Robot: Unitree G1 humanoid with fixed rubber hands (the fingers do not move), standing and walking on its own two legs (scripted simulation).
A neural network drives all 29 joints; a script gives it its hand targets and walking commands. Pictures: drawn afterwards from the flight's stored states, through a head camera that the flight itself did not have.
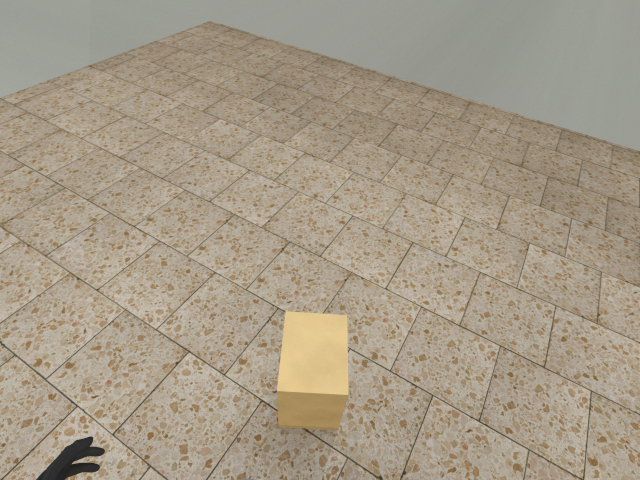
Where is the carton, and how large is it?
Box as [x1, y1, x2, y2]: [277, 311, 348, 429]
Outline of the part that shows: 286,311 277,384 278,426 337,429 348,394 346,315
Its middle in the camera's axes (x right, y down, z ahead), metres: -0.03 +0.39 +1.11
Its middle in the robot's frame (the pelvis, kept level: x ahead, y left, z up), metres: +0.54 +0.02 -0.60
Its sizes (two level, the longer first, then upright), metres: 0.227 0.176 0.269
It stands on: the floor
